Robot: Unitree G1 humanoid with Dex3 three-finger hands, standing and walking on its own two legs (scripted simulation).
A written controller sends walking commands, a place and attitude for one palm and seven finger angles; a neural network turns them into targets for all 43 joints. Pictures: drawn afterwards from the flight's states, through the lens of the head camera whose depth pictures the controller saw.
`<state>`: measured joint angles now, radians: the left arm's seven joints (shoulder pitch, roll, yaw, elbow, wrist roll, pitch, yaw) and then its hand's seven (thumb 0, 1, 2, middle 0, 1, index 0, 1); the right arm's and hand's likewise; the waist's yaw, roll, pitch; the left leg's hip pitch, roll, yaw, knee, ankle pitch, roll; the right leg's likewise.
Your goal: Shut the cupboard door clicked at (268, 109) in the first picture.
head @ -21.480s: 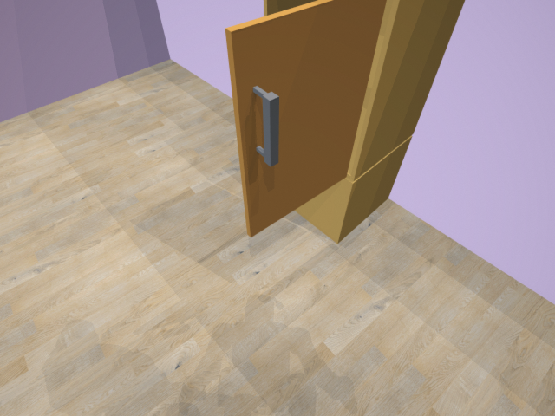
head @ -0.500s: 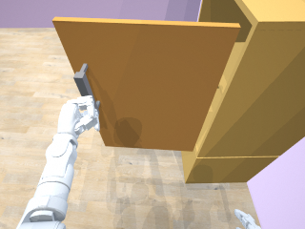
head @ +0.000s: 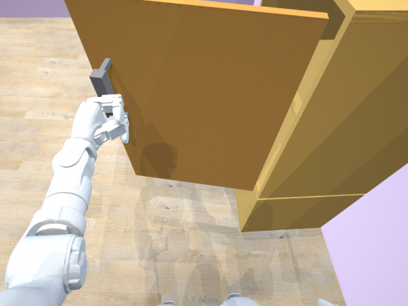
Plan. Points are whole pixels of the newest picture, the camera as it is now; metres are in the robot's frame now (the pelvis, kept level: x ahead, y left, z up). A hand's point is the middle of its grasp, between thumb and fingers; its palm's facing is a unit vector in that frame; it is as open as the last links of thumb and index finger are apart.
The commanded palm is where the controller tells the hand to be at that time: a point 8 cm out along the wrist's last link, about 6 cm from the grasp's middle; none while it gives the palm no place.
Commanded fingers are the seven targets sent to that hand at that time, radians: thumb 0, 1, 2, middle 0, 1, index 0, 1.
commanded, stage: push the door shut along its arc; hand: left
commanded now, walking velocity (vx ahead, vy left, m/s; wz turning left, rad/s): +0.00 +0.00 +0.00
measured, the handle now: (114, 99) +0.52 +0.18 +0.08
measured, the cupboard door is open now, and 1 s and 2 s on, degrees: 79 65 52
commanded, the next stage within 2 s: pull the fist back off the door in 1.36 s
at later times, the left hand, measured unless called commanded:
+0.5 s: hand (143, 103) +0.50 +0.12 +0.09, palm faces -0.28 -0.96 -0.01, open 3.1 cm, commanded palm +0.50 +0.16 +0.09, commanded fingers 0.00 0.90 0.90 -1.30 -1.50 -1.30 -1.50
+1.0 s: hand (165, 87) +0.55 +0.07 +0.09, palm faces -0.39 -0.92 +0.00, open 3.1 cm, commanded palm +0.55 +0.12 +0.09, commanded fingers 0.00 0.90 0.90 -1.30 -1.50 -1.30 -1.50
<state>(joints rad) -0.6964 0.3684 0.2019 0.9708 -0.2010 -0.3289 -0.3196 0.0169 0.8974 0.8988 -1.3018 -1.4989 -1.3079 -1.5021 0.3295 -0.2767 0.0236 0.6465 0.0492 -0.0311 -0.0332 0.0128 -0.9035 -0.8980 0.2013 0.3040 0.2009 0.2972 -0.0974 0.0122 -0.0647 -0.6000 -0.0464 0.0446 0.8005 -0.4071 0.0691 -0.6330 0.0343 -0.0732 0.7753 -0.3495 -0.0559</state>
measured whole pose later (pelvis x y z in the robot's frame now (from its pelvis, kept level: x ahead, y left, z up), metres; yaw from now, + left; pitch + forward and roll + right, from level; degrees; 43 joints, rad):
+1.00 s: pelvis +0.02 +0.00 -0.02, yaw -2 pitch +21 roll -2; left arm -1.11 0.50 0.27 1.25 -0.10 -0.25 -0.45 0.02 0.88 0.89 -1.30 -1.50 -1.29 -1.50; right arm 0.42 -0.28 0.04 0.63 0.00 0.01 -0.03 0.01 -0.90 -0.90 0.20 0.30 0.20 0.30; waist -0.23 0.03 -0.07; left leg -0.80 -0.01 0.06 0.91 -0.47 0.07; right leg -0.83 0.07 -0.06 0.85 -0.38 -0.06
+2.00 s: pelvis +0.01 -0.03 -0.01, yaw -3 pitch +21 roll +0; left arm -1.09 0.36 0.33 1.27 0.02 -0.38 0.07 0.02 0.90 0.90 -1.30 -1.50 -1.29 -1.50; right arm 0.51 -0.28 0.00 0.63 -0.04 0.01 0.09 0.01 -0.90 -0.90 0.20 0.30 0.20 0.30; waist -0.23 0.05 -0.11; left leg -0.79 0.01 0.05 0.88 -0.45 0.03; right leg -0.83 0.09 -0.06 0.83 -0.36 -0.09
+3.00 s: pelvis +0.00 -0.01 +0.02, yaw -2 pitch +3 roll +0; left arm -0.27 0.22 0.10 0.37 -0.18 -0.16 -0.10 0.02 0.90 0.90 -1.27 -1.46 -1.26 -1.46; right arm 0.24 -0.28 0.00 0.56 0.07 -0.01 -0.03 0.02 -0.91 -0.90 0.20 0.30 0.20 0.30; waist -0.01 0.05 -0.08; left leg -0.34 -0.04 0.05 0.64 -0.36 0.06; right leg -0.39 0.06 -0.04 0.62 -0.29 -0.06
